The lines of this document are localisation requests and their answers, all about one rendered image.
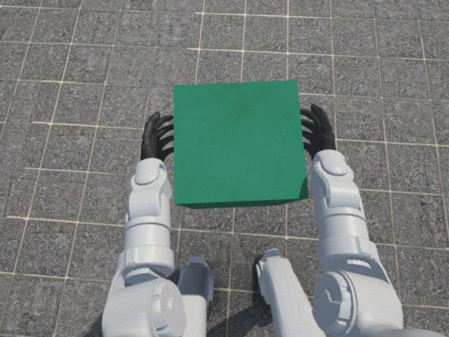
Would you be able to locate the left robot thigh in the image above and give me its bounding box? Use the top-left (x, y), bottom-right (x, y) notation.
top-left (177, 263), bottom-right (215, 337)

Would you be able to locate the carton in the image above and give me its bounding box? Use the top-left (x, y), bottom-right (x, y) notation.
top-left (173, 80), bottom-right (309, 209)

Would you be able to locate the robot right upper arm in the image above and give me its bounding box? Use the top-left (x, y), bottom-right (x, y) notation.
top-left (312, 270), bottom-right (446, 337)

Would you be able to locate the right robot thigh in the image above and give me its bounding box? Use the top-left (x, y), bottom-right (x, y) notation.
top-left (256, 256), bottom-right (326, 337)

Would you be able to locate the right robot forearm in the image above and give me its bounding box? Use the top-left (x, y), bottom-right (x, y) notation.
top-left (309, 150), bottom-right (403, 312)

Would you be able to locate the robot right hand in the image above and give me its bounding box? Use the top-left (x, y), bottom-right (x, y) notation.
top-left (300, 104), bottom-right (336, 161)

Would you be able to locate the left robot forearm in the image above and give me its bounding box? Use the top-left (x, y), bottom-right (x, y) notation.
top-left (102, 158), bottom-right (175, 336)

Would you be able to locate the robot thigh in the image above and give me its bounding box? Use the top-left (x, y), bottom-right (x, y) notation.
top-left (177, 263), bottom-right (215, 337)
top-left (256, 256), bottom-right (326, 337)

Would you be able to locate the robot left upper arm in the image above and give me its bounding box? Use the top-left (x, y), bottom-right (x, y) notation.
top-left (102, 278), bottom-right (187, 337)

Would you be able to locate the robot left hand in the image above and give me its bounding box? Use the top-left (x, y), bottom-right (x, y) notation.
top-left (140, 112), bottom-right (174, 162)

